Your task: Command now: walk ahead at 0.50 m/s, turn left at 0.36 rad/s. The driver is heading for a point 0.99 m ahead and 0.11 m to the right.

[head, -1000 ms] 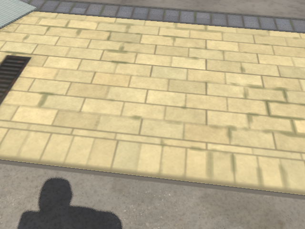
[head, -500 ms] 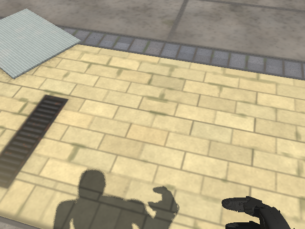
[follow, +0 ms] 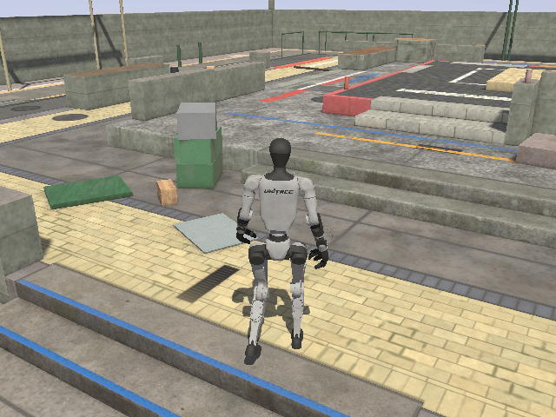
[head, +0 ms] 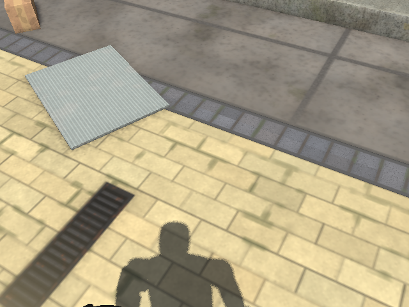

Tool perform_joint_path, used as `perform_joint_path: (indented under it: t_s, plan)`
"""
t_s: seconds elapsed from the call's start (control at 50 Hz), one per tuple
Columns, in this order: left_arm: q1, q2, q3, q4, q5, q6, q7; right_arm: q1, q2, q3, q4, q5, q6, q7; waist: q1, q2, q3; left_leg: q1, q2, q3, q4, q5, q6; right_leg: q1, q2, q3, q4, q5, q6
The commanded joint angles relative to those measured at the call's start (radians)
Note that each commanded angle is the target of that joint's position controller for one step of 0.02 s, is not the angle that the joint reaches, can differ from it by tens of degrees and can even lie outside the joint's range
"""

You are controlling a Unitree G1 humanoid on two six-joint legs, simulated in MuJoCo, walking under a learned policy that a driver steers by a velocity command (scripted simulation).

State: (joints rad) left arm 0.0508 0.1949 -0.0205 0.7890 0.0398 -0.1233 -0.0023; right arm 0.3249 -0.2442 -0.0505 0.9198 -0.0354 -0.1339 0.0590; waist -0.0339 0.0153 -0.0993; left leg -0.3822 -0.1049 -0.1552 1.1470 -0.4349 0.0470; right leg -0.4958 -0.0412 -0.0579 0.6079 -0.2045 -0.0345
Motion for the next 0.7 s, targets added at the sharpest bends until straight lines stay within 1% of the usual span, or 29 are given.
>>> perform_joint_path:
  t_s: [0.02, 0.04, 0.06, 0.08, 0.1, 0.12, 0.16, 0.18, 0.22, 0.26, 0.3, 0.34, 0.36, 0.38, 0.4, 0.42, 0.44, 0.46, 0.48, 0.5, 0.52, 0.54, 0.56, 0.58, 0.6, 0.62, 0.66, 0.7]
  plan:
    - [0.224, 0.062, 0.028, 0.060, 0.000, 0.008, 0.014, -0.024, -0.020, -0.005, -0.051, -0.007, 0.011, -0.027, 0.071, -0.109, 0.006, -0.485, 0.141, 0.013, 0.204, 0.214, 0.040, 0.446, -0.302, 0.433, -0.392, -0.087, -0.208]
    - [0.195, 0.012, 0.020, 0.055, -0.007, 0.008, 0.020, -0.067, -0.009, -0.002, -0.063, -0.035, 0.016, -0.026, 0.053, -0.091, 0.024, -0.422, 0.168, 0.034, 0.160, 0.219, 0.032, 0.390, -0.276, 0.353, -0.433, 0.008, -0.207]
    - [0.193, 0.099, 0.052, 0.070, -0.055, 0.000, 0.014, -0.073, -0.040, -0.016, -0.115, 0.091, 0.034, -0.046, 0.044, -0.064, 0.055, -0.396, 0.157, 0.043, 0.185, 0.213, 0.020, 0.357, -0.241, 0.292, -0.436, 0.038, -0.160]
    - [0.191, 0.095, 0.053, 0.091, -0.059, -0.006, 0.008, -0.083, -0.030, -0.012, -0.120, 0.099, 0.042, -0.055, 0.027, -0.060, 0.054, -0.403, 0.174, 0.038, 0.145, 0.219, 0.023, 0.348, -0.222, 0.236, -0.443, 0.068, -0.148]
    - [0.197, 0.095, 0.057, 0.104, -0.054, -0.011, 0.006, -0.091, -0.019, -0.009, -0.135, 0.082, 0.049, -0.059, 0.017, -0.056, 0.064, -0.414, 0.189, 0.044, 0.095, 0.233, 0.022, 0.338, -0.213, 0.192, -0.450, 0.107, -0.146]
    - [0.210, 0.104, 0.063, 0.119, -0.047, -0.012, 0.007, -0.110, -0.013, -0.007, -0.150, 0.064, 0.053, -0.060, 0.014, -0.051, 0.075, -0.428, 0.197, 0.054, 0.050, 0.269, 0.013, 0.332, -0.209, 0.166, -0.459, 0.150, -0.153]
    - [0.219, 0.126, 0.072, 0.133, -0.042, -0.005, 0.011, -0.150, 0.000, 0.001, -0.180, 0.047, 0.057, -0.053, 0.010, -0.069, 0.078, -0.429, 0.223, 0.090, -0.076, 0.354, -0.003, 0.328, -0.200, 0.121, -0.469, 0.191, -0.163]
    - [0.226, 0.135, 0.076, 0.136, -0.044, 0.000, 0.012, -0.187, 0.001, 0.005, -0.195, 0.045, 0.057, -0.049, 0.019, -0.068, 0.084, -0.411, 0.230, 0.106, -0.150, 0.404, -0.008, 0.319, -0.195, 0.102, -0.476, 0.207, -0.163]
    - [0.254, 0.160, 0.084, 0.142, -0.048, 0.004, 0.014, -0.260, 0.000, 0.008, -0.219, 0.052, 0.057, -0.044, 0.046, -0.066, 0.097, -0.340, 0.223, 0.130, -0.314, 0.465, -0.013, 0.309, -0.184, 0.067, -0.482, 0.234, -0.156]
    - [0.308, 0.186, 0.091, 0.158, -0.059, 0.010, 0.015, -0.327, -0.004, 0.008, -0.241, 0.059, 0.058, -0.039, 0.080, -0.069, 0.112, -0.307, 0.206, 0.156, -0.423, 0.483, -0.016, 0.357, -0.190, 0.054, -0.478, 0.219, -0.150]
    - [0.360, 0.196, 0.095, 0.180, -0.064, 0.022, 0.013, -0.384, -0.011, 0.006, -0.265, 0.063, 0.059, -0.032, 0.108, -0.072, 0.140, -0.315, 0.194, 0.166, -0.501, 0.466, -0.007, 0.434, -0.212, 0.059, -0.460, 0.212, -0.146]
    - [0.393, 0.197, 0.098, 0.199, -0.064, 0.035, 0.012, -0.425, -0.016, 0.004, -0.289, 0.064, 0.056, -0.024, 0.120, -0.081, 0.163, -0.317, 0.182, 0.174, -0.557, 0.408, 0.013, 0.507, -0.236, 0.068, -0.431, 0.238, -0.139]
    - [0.394, 0.203, 0.101, 0.204, -0.065, 0.040, 0.013, -0.430, -0.021, 0.001, -0.298, 0.064, 0.053, -0.021, 0.117, -0.091, 0.167, -0.297, 0.171, 0.185, -0.581, 0.368, 0.027, 0.531, -0.243, 0.067, -0.406, 0.283, -0.133]
    - [0.386, 0.212, 0.105, 0.207, -0.066, 0.044, 0.014, -0.414, -0.032, -0.004, -0.299, 0.061, 0.050, -0.021, 0.101, -0.107, 0.157, -0.248, 0.153, 0.200, -0.607, 0.329, 0.042, 0.547, -0.245, 0.060, -0.364, 0.375, -0.126]
    - [0.374, 0.223, 0.108, 0.209, -0.068, 0.048, 0.015, -0.360, -0.051, -0.016, -0.290, 0.056, 0.047, -0.022, 0.063, -0.120, 0.122, -0.143, 0.122, 0.223, -0.639, 0.317, 0.060, 0.549, -0.235, 0.042, -0.289, 0.530, -0.112]
    - [0.360, 0.217, 0.105, 0.207, -0.069, 0.051, 0.016, -0.227, -0.086, -0.039, -0.250, 0.050, 0.046, -0.027, -0.005, -0.119, 0.049, 0.048, 0.089, 0.246, -0.671, 0.339, 0.083, 0.517, -0.199, 0.006, -0.147, 0.667, -0.090]
    - [0.331, 0.195, 0.097, 0.187, -0.058, 0.049, 0.018, -0.025, -0.152, -0.070, -0.196, 0.043, 0.048, -0.038, -0.086, -0.091, -0.075, 0.364, 0.154, 0.166, -0.619, 0.412, 0.126, 0.344, -0.151, -0.029, 0.083, 0.595, -0.053]
    - [0.374, 0.108, 0.067, 0.145, -0.038, 0.029, 0.011, 0.132, -0.266, -0.095, -0.172, 0.022, 0.055, -0.051, -0.100, 0.127, -0.235, 0.777, 0.425, -0.245, -0.633, 0.414, 0.260, -0.056, -0.013, -0.052, 0.488, 0.143, 0.009]
    - [0.395, 0.097, 0.060, 0.157, -0.051, -0.001, -0.002, 0.159, -0.229, -0.082, -0.162, 0.038, 0.057, -0.048, -0.087, 0.214, -0.346, 0.852, 0.533, -0.569, -0.797, 0.336, 0.349, -0.236, 0.064, 0.108, 0.702, -0.369, 0.021]
    - [0.317, 0.165, 0.086, 0.136, -0.083, -0.015, -0.007, 0.094, -0.171, -0.065, -0.167, 0.036, 0.058, -0.048, -0.078, 0.149, -0.213, 0.742, 0.492, -0.446, -0.814, 0.309, 0.297, -0.340, 0.000, 0.152, 0.777, -0.320, 0.010]
    - [0.243, 0.167, 0.087, 0.113, -0.091, -0.015, -0.003, 0.004, -0.123, -0.052, -0.184, 0.040, 0.056, -0.050, -0.048, 0.104, -0.105, 0.581, 0.453, -0.272, -0.827, 0.349, 0.249, -0.339, -0.049, 0.128, 0.755, -0.226, 0.002]
    - [0.208, 0.158, 0.093, 0.110, -0.079, -0.004, 0.007, -0.077, -0.080, -0.039, -0.190, 0.041, 0.051, -0.045, -0.008, 0.044, -0.027, 0.416, 0.408, -0.160, -0.871, 0.400, 0.215, -0.289, -0.083, 0.115, 0.692, -0.155, 0.006]
    - [0.216, 0.149, 0.101, 0.112, -0.069, 0.015, 0.014, -0.119, -0.046, -0.032, -0.189, 0.036, 0.042, -0.041, 0.029, 0.056, 0.015, 0.304, 0.371, -0.077, -0.912, 0.413, 0.184, -0.224, -0.108, 0.129, 0.636, -0.107, 0.006]
    - [0.242, 0.122, 0.100, 0.115, -0.072, 0.035, 0.015, -0.133, -0.040, -0.033, -0.178, 0.029, 0.035, -0.037, 0.056, 0.075, 0.035, 0.232, 0.358, -0.033, -0.946, 0.397, 0.172, -0.172, -0.115, 0.139, 0.612, -0.077, 0.005]
    - [0.254, 0.097, 0.098, 0.116, -0.073, 0.050, 0.016, -0.124, -0.046, -0.037, -0.164, 0.025, 0.028, -0.038, 0.066, 0.077, 0.048, 0.194, 0.355, 0.000, -0.971, 0.414, 0.174, -0.160, -0.112, 0.141, 0.601, -0.054, 0.007]
    - [0.249, 0.091, 0.099, 0.111, -0.072, 0.058, 0.016, -0.108, -0.059, -0.042, -0.151, 0.021, 0.023, -0.041, 0.071, 0.067, 0.066, 0.178, 0.354, 0.037, -0.988, 0.447, 0.176, -0.175, -0.109, 0.150, 0.588, -0.020, 0.010]
    - [0.203, 0.094, 0.105, 0.091, -0.068, 0.064, 0.017, -0.083, -0.082, -0.049, -0.131, 0.013, 0.019, -0.054, 0.070, 0.048, 0.090, 0.187, 0.355, 0.095, -1.003, 0.496, 0.172, -0.236, -0.099, 0.179, 0.526, 0.066, 0.015]
    - [0.148, 0.097, 0.108, 0.071, -0.061, 0.064, 0.011, -0.065, -0.090, -0.050, -0.115, 0.014, 0.018, -0.066, 0.059, 0.041, 0.106, 0.212, 0.350, 0.151, -1.006, 0.524, 0.156, -0.269, -0.084, 0.191, 0.422, 0.174, 0.018]
